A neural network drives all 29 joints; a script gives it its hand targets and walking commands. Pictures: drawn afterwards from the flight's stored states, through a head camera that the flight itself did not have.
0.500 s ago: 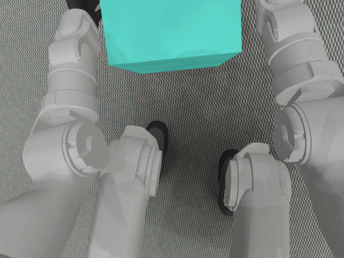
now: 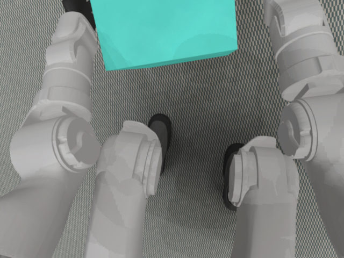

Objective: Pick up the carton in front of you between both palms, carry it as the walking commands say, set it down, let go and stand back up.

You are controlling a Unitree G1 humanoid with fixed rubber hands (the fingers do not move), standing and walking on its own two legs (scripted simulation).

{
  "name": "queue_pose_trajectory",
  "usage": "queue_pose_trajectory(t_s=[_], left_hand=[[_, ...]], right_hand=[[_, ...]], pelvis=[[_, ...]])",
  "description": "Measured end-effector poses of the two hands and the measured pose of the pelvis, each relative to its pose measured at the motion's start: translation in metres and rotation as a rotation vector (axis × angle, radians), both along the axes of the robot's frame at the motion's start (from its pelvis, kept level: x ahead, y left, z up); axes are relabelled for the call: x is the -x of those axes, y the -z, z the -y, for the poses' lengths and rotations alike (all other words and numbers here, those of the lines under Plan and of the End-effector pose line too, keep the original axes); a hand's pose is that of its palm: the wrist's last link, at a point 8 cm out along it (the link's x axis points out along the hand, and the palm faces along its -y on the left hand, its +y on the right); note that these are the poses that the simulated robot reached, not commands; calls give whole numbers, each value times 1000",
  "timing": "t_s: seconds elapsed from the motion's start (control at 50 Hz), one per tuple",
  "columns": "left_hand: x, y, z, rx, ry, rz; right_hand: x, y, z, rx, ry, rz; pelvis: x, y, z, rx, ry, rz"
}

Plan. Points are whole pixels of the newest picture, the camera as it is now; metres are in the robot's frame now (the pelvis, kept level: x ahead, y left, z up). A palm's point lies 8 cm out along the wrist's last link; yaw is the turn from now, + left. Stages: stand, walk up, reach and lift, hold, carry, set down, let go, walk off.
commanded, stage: set down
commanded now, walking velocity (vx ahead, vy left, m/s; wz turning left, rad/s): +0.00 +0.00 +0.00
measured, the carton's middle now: (172, 9) +0.53 +0.08 -0.25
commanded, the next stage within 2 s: let go in 1.28 s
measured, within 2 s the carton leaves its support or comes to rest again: neither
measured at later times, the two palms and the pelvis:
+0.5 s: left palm (45, 3) +0.50 +0.24 -0.10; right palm out of the picture +0.60 -0.12 -0.10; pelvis -0.01 +0.01 +0.03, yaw +0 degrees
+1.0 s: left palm out of the picture +0.50 +0.24 +0.05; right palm out of the picture +0.61 -0.14 +0.05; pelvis +0.01 +0.01 +0.15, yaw -1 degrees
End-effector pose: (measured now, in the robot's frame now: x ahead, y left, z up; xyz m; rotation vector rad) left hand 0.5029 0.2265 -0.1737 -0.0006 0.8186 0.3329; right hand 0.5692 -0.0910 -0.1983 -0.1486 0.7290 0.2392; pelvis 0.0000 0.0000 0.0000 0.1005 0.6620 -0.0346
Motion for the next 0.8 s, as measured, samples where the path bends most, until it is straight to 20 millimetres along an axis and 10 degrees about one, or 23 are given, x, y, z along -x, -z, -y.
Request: queue_pose_trajectory(t_s=[0.16,0.28,0.8], left_hand=[[6,11,-7,-20,-36,8],[0,-2,-10,-20,-44,61],[-2,-162,-10,-5,-77,178]], right_hand=[[-6,2,50,74,79,13],[-26,-28,43,52,75,69],[-40,-191,40,75,92,91]], pelvis=[[1,0,-3,1,1,-2],[2,0,-5,9,7,-21],[-4,-102,-12,49,-27,-156]])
